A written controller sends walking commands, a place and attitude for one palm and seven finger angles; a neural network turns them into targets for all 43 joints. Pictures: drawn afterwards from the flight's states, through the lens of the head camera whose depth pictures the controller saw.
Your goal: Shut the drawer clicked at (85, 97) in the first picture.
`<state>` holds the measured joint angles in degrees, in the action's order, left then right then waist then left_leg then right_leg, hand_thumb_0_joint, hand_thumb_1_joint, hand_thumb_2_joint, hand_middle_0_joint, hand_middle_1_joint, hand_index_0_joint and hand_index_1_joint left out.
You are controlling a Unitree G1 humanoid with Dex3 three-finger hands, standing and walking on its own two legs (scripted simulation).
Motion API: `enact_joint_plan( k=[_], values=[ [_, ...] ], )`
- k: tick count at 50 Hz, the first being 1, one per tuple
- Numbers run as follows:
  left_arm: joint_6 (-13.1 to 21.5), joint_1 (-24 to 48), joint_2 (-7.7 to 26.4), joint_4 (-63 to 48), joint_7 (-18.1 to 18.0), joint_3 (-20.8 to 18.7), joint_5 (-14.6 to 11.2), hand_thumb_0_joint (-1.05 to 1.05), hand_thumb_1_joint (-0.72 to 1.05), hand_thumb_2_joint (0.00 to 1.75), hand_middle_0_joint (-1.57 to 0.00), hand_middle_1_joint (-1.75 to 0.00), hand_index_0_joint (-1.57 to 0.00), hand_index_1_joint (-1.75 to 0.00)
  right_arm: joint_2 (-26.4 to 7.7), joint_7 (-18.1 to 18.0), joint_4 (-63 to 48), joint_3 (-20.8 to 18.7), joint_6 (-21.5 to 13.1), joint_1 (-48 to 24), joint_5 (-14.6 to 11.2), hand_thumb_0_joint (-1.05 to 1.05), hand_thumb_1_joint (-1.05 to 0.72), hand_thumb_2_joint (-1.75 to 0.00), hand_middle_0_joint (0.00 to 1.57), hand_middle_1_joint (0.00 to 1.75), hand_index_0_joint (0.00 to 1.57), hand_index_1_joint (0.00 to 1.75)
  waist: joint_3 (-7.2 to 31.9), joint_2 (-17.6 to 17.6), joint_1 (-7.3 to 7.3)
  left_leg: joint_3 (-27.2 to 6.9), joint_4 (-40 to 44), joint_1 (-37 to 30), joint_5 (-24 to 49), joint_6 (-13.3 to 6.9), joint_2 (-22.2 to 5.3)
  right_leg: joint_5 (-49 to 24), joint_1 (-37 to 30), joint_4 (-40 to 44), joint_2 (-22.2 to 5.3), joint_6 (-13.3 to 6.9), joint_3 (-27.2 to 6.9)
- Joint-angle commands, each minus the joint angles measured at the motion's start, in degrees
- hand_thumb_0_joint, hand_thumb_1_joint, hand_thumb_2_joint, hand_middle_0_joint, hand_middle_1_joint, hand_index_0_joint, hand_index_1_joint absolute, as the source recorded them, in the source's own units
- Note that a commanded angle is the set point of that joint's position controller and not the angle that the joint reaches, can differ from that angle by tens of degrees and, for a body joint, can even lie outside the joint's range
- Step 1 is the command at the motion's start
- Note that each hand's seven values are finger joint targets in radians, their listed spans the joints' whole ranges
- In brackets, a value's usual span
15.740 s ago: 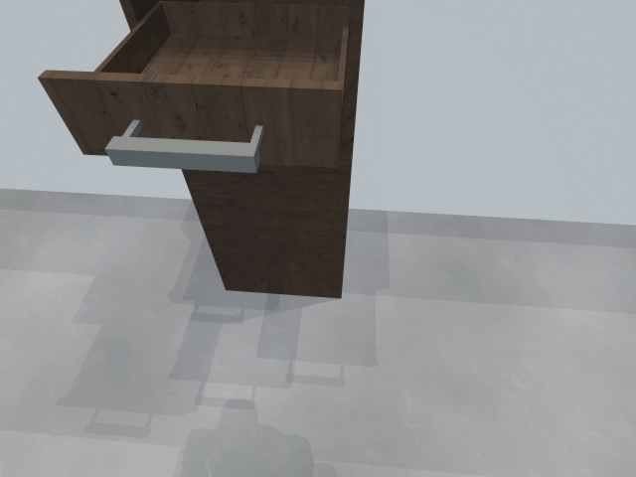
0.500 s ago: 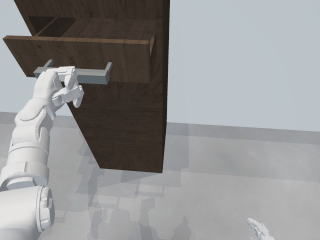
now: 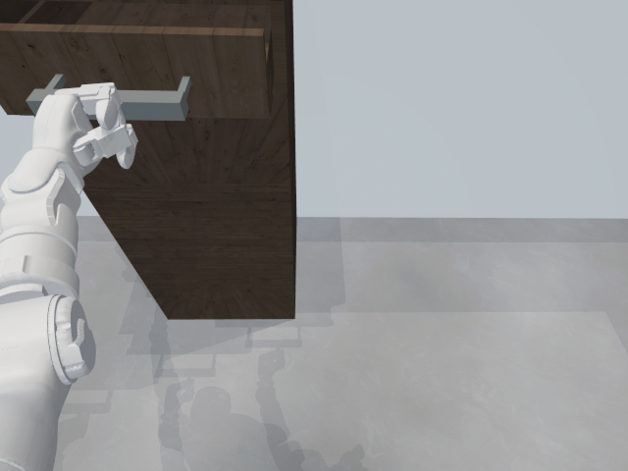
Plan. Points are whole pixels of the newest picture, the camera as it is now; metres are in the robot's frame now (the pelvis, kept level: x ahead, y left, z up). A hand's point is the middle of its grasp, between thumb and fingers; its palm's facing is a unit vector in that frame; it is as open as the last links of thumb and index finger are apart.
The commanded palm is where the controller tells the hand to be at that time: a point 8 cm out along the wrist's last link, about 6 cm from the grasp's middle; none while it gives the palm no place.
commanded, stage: push the drawer shut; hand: left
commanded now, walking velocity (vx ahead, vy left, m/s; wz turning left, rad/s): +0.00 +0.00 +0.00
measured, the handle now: (116, 93) +0.56 +0.25 +0.18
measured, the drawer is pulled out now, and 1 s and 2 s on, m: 0.08 0.00 0.00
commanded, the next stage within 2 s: pull the fist back off the drawer in 0.94 s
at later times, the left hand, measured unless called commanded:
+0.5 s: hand (137, 104) +0.53 +0.22 +0.18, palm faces +0.00 -1.00 +0.00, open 3.4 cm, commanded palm +0.52 +0.25 +0.18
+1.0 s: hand (139, 91) +0.55 +0.22 +0.18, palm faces +0.02 -1.00 -0.01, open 3.3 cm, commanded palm +0.58 +0.25 +0.18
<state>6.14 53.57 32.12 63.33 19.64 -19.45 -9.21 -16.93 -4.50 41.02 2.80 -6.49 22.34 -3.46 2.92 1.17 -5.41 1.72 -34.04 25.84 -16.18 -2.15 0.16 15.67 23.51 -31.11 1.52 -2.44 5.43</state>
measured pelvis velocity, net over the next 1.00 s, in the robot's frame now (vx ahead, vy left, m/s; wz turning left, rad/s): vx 0.01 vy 0.01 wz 0.00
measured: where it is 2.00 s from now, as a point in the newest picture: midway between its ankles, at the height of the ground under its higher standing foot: outside the picture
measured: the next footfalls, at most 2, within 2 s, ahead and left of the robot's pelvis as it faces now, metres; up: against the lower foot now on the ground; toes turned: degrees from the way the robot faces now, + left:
none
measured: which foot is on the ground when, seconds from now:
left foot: down 0.00-1.00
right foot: down 0.00-1.00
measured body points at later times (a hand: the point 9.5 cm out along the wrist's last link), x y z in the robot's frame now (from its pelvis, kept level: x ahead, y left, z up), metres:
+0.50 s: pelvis +0.02 +0.02 +0.00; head +0.08 +0.02 +0.44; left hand +0.52 +0.27 +0.19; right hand +0.00 -0.25 -0.12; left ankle +0.01 +0.09 -0.73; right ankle +0.00 -0.09 -0.73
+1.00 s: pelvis +0.01 +0.01 -0.01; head +0.11 +0.02 +0.43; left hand +0.54 +0.27 +0.19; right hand -0.03 -0.27 -0.11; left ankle +0.01 +0.09 -0.73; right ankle +0.00 -0.09 -0.73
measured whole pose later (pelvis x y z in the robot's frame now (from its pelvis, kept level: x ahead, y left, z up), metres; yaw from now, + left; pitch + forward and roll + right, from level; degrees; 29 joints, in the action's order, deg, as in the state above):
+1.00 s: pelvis +0.01 +0.01 -0.01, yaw +0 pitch +15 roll -3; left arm 7.9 71.6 40.6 79.6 16.7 -19.6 -3.6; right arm -17.4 -3.0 42.3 2.4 -3.6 26.9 -0.8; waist 3.8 1.8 -10.7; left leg 1.0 -38.3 35.5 -18.3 -2.6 -0.4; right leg 16.5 31.8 -32.7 2.1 -1.9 6.0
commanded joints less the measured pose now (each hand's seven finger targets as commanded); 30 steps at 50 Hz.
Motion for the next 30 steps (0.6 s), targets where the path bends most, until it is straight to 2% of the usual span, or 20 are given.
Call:
enact_joint_plan(
  k=[1, 3, 4, 5, 6, 7, 8, 10, 11, 13, 14, 15, 17, 19, 23, 26, 27, 28, 29, 30],
  values=[
    [4.25, 33.06, 15.14, -10.44, -0.24, -2.58, -1.01, 0.00, 0.90, 0.90, -1.40, -1.60, -1.40, -1.60, -9.32, -0.54, -5.13, -3.27, -2.02, 4.01, 0.43, 0.00, -0.90, -0.90, 0.20, 0.30, 0.20, 0.30, 16.96, 3.29, -2.40, -4.91, 3.36, -11.33, 8.55, -0.49, -0.88, -9.57, -1.85, 4.57, -0.42, 1.21, -5.59],
    [4.47, 34.37, 15.74, -10.00, -0.47, -2.67, -0.69, 0.00, 0.90, 0.90, -1.40, -1.60, -1.40, -1.60, -9.56, -0.49, -5.02, -3.40, -1.69, 4.73, 0.50, 0.00, -0.90, -0.90, 0.20, 0.30, 0.20, 0.30, 16.71, 2.22, -3.03, -4.98, 3.23, -10.81, 8.49, -0.60, -0.91, -9.44, -1.52, 4.58, -0.30, 1.29, -5.54],
    [4.53, 34.98, 15.42, -10.11, -0.50, -2.31, -0.33, 0.00, 0.90, 0.90, -1.40, -1.60, -1.40, -1.60, -9.51, -0.41, -5.22, -3.49, -1.71, 4.82, 0.52, 0.00, -0.90, -0.90, 0.20, 0.30, 0.20, 0.30, 17.59, 4.05, -3.01, -4.85, 3.25, -11.53, 8.47, -0.51, -1.00, -9.03, -0.78, 4.52, -0.29, 1.32, -5.61],
    [4.60, 35.74, 14.28, -9.49, -0.48, -1.43, -0.24, 0.00, 0.90, 0.90, -1.40, -1.60, -1.40, -1.60, -9.41, -0.43, -4.93, -3.55, -1.74, 5.22, 0.59, 0.00, -0.90, -0.90, 0.20, 0.30, 0.20, 0.30, 17.18, 4.48, -3.65, -5.02, 3.17, -12.22, 8.63, -0.41, -1.13, -8.77, 0.26, 4.54, -0.23, 1.32, -5.38],
    [4.63, 35.10, 16.02, -8.52, -0.61, -3.00, -0.07, 0.00, 0.90, 0.90, -1.40, -1.60, -1.40, -1.60, -9.69, -0.41, -4.67, -3.66, -1.67, 5.92, 0.73, 0.00, -0.90, -0.90, 0.20, 0.30, 0.20, 0.30, 17.54, 3.54, -3.22, -5.04, 2.96, -11.85, 8.79, -0.42, -1.18, -8.86, 0.09, 4.53, -0.17, 1.33, -5.47],
    [4.79, 36.03, 15.86, -8.42, -0.61, -2.37, 0.15, 0.00, 0.90, 0.90, -1.40, -1.60, -1.40, -1.60, -9.76, -0.37, -4.67, -3.57, -1.53, 6.17, 0.81, 0.00, -0.90, -0.90, 0.20, 0.30, 0.20, 0.30, 17.53, 4.61, -3.53, -5.36, 3.12, -12.18, 9.03, -0.23, -1.30, -8.65, 0.72, 4.32, -0.11, 1.23, -5.22],
    [4.93, 36.10, 15.59, -8.11, -0.87, -2.55, 0.11, 0.00, 0.90, 0.90, -1.40, -1.60, -1.40, -1.60, -9.79, -0.29, -4.58, -3.69, -1.41, 6.71, 0.93, 0.00, -0.90, -0.90, 0.20, 0.30, 0.20, 0.30, 17.70, 3.33, -3.79, -5.55, 2.82, -12.41, 9.82, -0.37, -1.37, -8.95, 1.03, 4.18, 0.10, 1.16, -5.09],
    [5.14, 37.85, 15.08, -7.86, -0.87, -1.73, 0.52, 0.00, 0.90, 0.90, -1.40, -1.60, -1.40, -1.60, -9.82, -0.21, -4.37, -3.84, -1.35, 7.16, 0.99, 0.00, -0.90, -0.90, 0.20, 0.30, 0.20, 0.30, 18.63, 4.24, -4.39, -5.60, 2.68, -13.04, 9.70, -0.25, -1.57, -8.61, 1.95, 4.10, 0.07, 1.36, -5.10],
    [5.22, 38.39, 16.08, -7.36, -1.09, -2.50, 0.76, 0.00, 0.90, 0.90, -1.40, -1.60, -1.40, -1.60, -9.97, -0.16, -4.06, -3.85, -1.28, 7.68, 1.12, 0.00, -0.90, -0.90, 0.20, 0.30, 0.20, 0.30, 18.19, 4.77, -4.28, -5.86, 2.59, -13.10, 10.15, -0.15, -1.64, -8.66, 2.54, 4.09, 0.12, 1.26, -5.05],
    [5.65, 40.18, 14.26, -8.27, -1.32, -1.30, 0.85, 0.00, 0.90, 0.90, -1.40, -1.60, -1.40, -1.60, -9.90, 0.08, -3.89, -4.02, -1.17, 8.37, 1.41, 0.00, -0.90, -0.90, 0.20, 0.30, 0.20, 0.30, 20.05, 6.03, -4.71, -6.26, 2.00, -15.37, 12.77, 0.05, -1.77, -9.72, 3.44, 3.56, 0.37, 1.07, -4.76],
    [5.75, 39.96, 15.61, -8.18, -1.59, -2.52, 1.15, 0.00, 0.90, 0.90, -1.40, -1.60, -1.40, -1.60, -10.00, 0.22, -3.80, -4.13, -1.08, 8.77, 1.53, 0.00, -0.90, -0.90, 0.20, 0.30, 0.20, 0.30, 21.23, 6.43, -4.38, -6.39, 1.76, -16.02, 13.90, 0.17, -1.90, -10.20, 3.49, 3.39, 0.40, 1.09, -4.71],
    [5.79, 39.93, 15.06, -8.31, -1.68, -2.25, 1.14, 0.00, 0.90, 0.90, -1.40, -1.60, -1.40, -1.60, -9.97, 0.36, -3.84, -4.13, -0.97, 8.98, 1.68, 0.00, -0.90, -0.90, 0.20, 0.30, 0.20, 0.30, 21.82, 6.21, -4.42, -6.56, 1.62, -16.65, 14.94, 0.26, -1.99, -10.75, 3.57, 3.14, 0.55, 1.07, -4.52],
    [5.84, 41.79, 13.66, -7.98, -1.92, -0.89, 1.50, 0.00, 0.90, 0.90, -1.40, -1.60, -1.40, -1.60, -9.87, 0.40, -3.38, -4.20, -0.76, 9.30, 1.74, 0.00, -0.90, -0.90, 0.20, 0.30, 0.20, 0.30, 20.89, 7.27, -5.21, -6.79, 1.46, -17.21, 14.99, 0.50, -2.21, -10.05, 5.43, 3.23, 0.60, 1.08, -4.32],
    [6.06, 42.30, 12.56, -8.61, -2.38, -0.48, 1.48, 0.00, 0.90, 0.90, -1.40, -1.60, -1.40, -1.60, -9.93, 0.72, -3.26, -4.34, -0.64, 9.80, 1.96, 0.00, -0.90, -0.90, 0.20, 0.30, 0.20, 0.30, 22.01, 7.68, -5.15, -7.01, 1.04, -18.30, 17.26, 0.60, -2.29, -10.98, 5.80, 2.90, 0.77, 1.03, -4.19],
    [5.85, 43.56, 13.78, -7.05, -3.29, -1.67, 1.96, 0.00, 0.90, 0.90, -1.40, -1.60, -1.40, -1.60, -10.25, 0.85, -2.51, -4.45, 0.01, 10.96, 2.40, 0.00, -0.90, -0.90, 0.20, 0.30, 0.20, 0.30, 21.78, 5.58, -5.74, -7.26, 0.30, -18.00, 19.99, 0.60, -2.44, -12.65, 6.07, 2.50, 0.94, 1.03, -3.96],
    [6.03, 44.39, 12.97, -7.50, -3.56, -1.18, 2.37, 0.00, 0.90, 0.90, -1.40, -1.60, -1.40, -1.60, -9.98, 1.13, -2.48, -4.67, 0.28, 11.18, 2.47, 0.00, -0.90, -0.90, 0.20, 0.30, 0.20, 0.30, 22.91, 8.12, -5.52, -7.40, -0.09, -19.66, 22.36, 1.10, -2.72, -13.34, 6.84, 2.17, 0.94, 1.01, -3.94],
    [5.95, 44.50, 11.83, -7.08, -3.57, -0.21, 2.43, 0.00, 0.90, 0.90, -1.40, -1.60, -1.40, -1.60, -9.94, 1.24, -2.39, -4.62, 0.34, 11.23, 2.52, 0.00, -0.90, -0.90, 0.20, 0.30, 0.20, 0.30, 22.78, 7.53, -5.93, -7.52, -0.18, -19.89, 22.11, 1.14, -2.79, -12.98, 7.45, 2.17, 1.01, 1.11, -3.84],
    [6.03, 44.76, 13.58, -6.27, -3.91, -1.73, 2.52, 0.00, 0.90, 0.90, -1.40, -1.60, -1.40, -1.60, -10.13, 1.15, -2.01, -4.59, 0.56, 11.71, 2.69, 0.00, -0.90, -0.90, 0.20, 0.30, 0.20, 0.30, 22.62, 6.61, -5.87, -7.32, -0.63, -19.26, 23.43, 0.91, -2.69, -14.11, 6.74, 2.18, 1.05, 1.00, -3.96],
    [5.98, 45.12, 14.23, -6.07, -3.94, -1.89, 2.73, 0.00, 0.90, 0.90, -1.40, -1.60, -1.40, -1.60, -10.16, 1.25, -2.07, -4.53, 0.76, 11.66, 2.70, 0.00, -0.90, -0.90, 0.20, 0.30, 0.20, 0.30, 22.88, 7.14, -5.86, -7.09, -0.65, -18.58, 23.22, 0.91, -2.56, -14.62, 6.34, 1.96, 1.04, 1.12, -4.14],
    [5.96, 45.84, 14.37, -5.90, -4.01, -1.92, 2.85, 0.00, 0.90, 0.90, -1.40, -1.60, -1.40, -1.60, -10.14, 1.28, -1.95, -4.63, 0.91, 12.06, 2.71, 0.00, -0.90, -0.90, 0.20, 0.30, 0.20, 0.30, 23.40, 5.99, -6.36, -7.01, -0.84, -18.45, 23.27, 0.79, -2.56, -15.27, 5.95, 1.85, 1.07, 1.24, -4.11]
  ],
)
